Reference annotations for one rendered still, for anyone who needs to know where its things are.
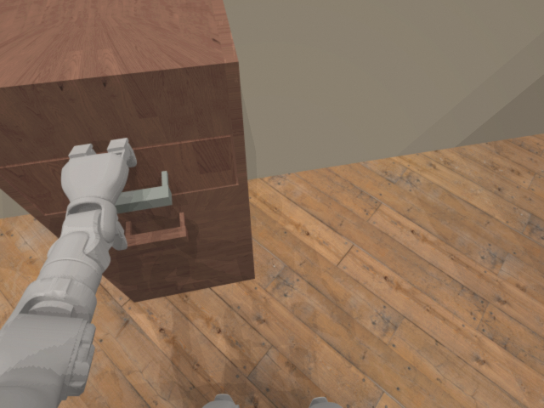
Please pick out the robot left forearm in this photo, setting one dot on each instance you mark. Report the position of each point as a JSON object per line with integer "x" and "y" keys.
{"x": 70, "y": 277}

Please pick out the left robot shin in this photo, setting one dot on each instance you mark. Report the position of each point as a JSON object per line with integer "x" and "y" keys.
{"x": 223, "y": 397}

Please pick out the robot left upper arm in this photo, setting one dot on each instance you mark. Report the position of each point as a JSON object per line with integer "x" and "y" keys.
{"x": 44, "y": 359}

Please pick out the left robot hand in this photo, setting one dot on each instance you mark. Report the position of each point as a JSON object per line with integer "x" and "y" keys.
{"x": 104, "y": 176}

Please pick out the drawer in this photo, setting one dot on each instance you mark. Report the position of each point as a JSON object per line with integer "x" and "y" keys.
{"x": 195, "y": 164}

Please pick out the handle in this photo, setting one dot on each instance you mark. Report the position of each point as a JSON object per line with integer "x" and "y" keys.
{"x": 135, "y": 200}
{"x": 159, "y": 238}

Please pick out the cabinet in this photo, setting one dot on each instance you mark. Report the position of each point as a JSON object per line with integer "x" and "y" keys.
{"x": 77, "y": 72}

